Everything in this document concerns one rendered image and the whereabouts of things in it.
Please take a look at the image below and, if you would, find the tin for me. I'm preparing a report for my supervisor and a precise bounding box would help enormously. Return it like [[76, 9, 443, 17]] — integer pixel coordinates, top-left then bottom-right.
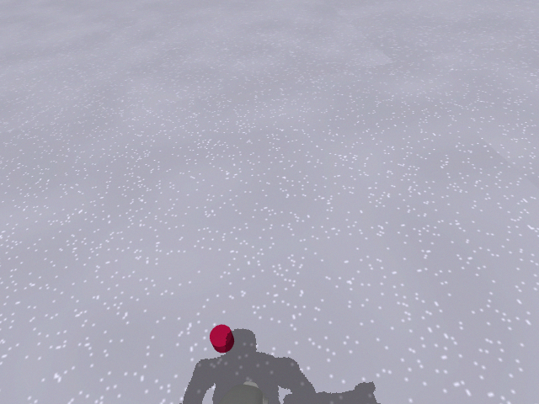
[[210, 325, 234, 353]]

